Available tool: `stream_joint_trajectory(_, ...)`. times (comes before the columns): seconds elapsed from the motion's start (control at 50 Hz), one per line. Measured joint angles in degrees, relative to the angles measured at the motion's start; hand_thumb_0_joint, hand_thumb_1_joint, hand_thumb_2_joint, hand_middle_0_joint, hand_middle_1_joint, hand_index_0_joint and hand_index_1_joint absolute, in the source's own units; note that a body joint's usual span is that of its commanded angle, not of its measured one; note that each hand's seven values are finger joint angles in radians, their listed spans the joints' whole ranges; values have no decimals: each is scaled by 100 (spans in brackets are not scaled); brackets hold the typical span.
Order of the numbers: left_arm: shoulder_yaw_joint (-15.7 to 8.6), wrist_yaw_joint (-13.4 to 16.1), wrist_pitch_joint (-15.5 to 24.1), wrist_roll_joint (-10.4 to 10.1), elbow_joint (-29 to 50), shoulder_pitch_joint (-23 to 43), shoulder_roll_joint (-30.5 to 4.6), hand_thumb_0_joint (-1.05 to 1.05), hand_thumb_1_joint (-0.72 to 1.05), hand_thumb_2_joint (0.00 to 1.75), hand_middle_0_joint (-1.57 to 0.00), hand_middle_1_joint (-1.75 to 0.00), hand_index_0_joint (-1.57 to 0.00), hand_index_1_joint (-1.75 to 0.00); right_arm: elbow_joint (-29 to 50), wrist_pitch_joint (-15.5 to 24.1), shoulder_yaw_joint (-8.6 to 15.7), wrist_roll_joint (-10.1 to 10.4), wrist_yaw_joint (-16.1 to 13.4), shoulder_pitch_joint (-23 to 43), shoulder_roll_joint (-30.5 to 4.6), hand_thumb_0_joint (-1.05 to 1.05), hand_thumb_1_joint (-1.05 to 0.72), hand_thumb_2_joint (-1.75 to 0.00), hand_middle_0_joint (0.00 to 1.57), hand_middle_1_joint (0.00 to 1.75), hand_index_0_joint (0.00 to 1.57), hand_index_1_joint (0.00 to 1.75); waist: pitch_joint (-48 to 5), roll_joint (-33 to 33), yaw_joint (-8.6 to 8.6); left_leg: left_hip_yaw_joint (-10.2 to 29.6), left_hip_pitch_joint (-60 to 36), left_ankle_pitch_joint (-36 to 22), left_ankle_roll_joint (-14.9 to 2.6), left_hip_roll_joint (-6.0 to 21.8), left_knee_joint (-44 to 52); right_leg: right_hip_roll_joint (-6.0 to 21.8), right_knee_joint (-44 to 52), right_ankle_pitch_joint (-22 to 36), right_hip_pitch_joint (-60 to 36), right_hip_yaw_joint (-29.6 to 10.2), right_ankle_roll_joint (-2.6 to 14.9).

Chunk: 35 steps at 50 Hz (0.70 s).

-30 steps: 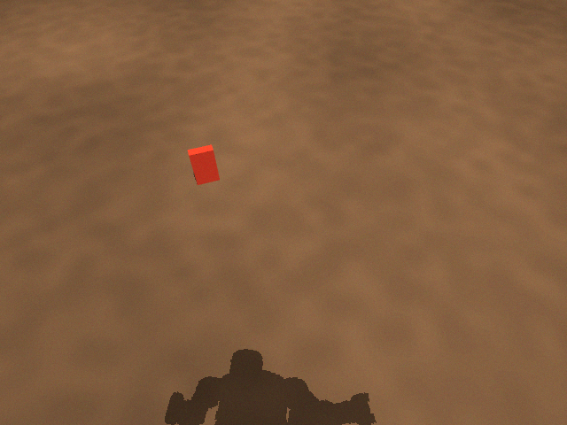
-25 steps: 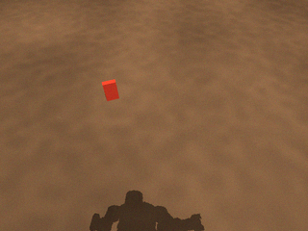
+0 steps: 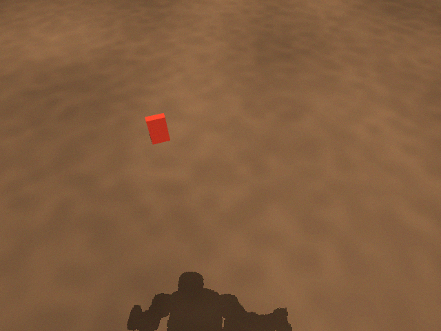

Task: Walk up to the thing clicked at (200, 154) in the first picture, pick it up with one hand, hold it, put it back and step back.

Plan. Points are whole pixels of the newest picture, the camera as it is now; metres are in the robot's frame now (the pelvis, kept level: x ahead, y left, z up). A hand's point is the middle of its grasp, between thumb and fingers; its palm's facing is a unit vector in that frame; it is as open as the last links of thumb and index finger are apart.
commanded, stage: stand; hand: left
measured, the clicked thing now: (158, 129) +1.30 +0.45 -0.68
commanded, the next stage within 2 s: walk up in 0.52 s
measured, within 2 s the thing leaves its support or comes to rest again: neither
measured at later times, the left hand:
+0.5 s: hand out of the picture +0.08 +0.25 -0.16, palm faces -0.03 -0.94 -0.34, open 7.4 cm
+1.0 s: hand out of the picture +0.13 +0.39 -0.18, palm faces +0.08 -0.93 -0.36, open 7.4 cm
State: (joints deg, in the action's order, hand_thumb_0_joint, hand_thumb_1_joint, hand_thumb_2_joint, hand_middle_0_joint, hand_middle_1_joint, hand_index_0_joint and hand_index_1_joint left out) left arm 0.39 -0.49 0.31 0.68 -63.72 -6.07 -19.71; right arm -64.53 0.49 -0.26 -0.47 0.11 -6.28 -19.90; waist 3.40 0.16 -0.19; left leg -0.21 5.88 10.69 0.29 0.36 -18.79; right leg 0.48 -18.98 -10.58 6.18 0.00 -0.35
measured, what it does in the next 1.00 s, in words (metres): walks ahead: left foot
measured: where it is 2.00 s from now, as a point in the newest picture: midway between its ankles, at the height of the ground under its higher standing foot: (202, 242)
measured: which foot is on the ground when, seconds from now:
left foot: down 0.00-0.60, up 0.62-0.84, down 0.86-1.00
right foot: down 0.00-0.90, up 0.92-1.00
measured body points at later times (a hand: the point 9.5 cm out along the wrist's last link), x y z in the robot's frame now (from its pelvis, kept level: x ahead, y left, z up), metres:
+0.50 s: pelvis +0.00 +0.00 +0.00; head +0.01 +0.00 +0.45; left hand +0.08 +0.30 -0.13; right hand +0.08 -0.30 -0.13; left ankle +0.00 +0.12 -0.75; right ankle +0.00 -0.12 -0.75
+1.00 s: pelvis +0.12 +0.10 -0.02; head +0.12 +0.12 +0.42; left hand +0.12 +0.44 -0.15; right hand +0.22 -0.23 -0.11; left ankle +0.15 +0.21 -0.75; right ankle +0.06 -0.07 -0.68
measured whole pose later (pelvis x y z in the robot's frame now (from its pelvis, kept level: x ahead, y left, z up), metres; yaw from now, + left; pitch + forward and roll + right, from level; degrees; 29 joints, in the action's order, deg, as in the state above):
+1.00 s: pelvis +0.12 +0.10 -0.02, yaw +8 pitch -3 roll -1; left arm -3.7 -3.4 0.5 1.7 -57.7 -14.6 -26.5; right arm -54.2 3.7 5.5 -1.1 3.9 -14.9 -23.3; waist 3.2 -2.7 0.9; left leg -2.9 17.9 16.0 -2.0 1.6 -36.8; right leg 3.6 -62.8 -27.3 17.4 -1.3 3.4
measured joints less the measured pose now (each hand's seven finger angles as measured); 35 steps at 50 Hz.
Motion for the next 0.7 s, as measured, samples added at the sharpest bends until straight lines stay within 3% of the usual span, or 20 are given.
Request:
stream_joint_trajectory(0.52, 7, 2, 6, 13, 17, -57, -19, 0, 90, 89, -20, -30, -21, -30, 25, 1, 1, -7, 4, -7, -10, 1, -91, -89, 21, 30, 20, 30, -36, 4, -13, 0, -32, -6, -3, 0, 36, 1, 49, 13, -38, 0, -4)
stream_joint_trajectory(0.6, -229, -209, 126, 121, 257, -280, -77, 0, 90, 89, -20, -30, -21, -30, 272, 6, 215, -112, 231, -347, -103, 1, -91, -89, 21, 30, 21, 30, -229, 53, -5, 145, 359, 1153, -253, -25, -841, -13, -605, -1005, 204, 120, 187)
stream_joint_trajectory(0.66, -368, -254, 261, 186, 472, -465, -183, 0, 90, 89, -20, -30, -21, -30, 341, -61, 339, -173, 296, -537, -232, 1, -91, -89, 21, 30, 21, 30, -310, 47, -81, 53, 984, 1431, -252, -24, -2079, 63, -506, -613, 154, 255, 268)
stream_joint_trajectory(0.7, -432, -248, 315, 202, 565, -592, -246, 0, 90, 89, -20, -30, -21, -30, 385, -55, 405, -173, 339, -580, -339, 1, -91, -89, 21, 30, 20, 30, -230, 58, -186, 34, 1330, 1421, -204, 48, -2595, 124, -345, -465, -25, 291, 231)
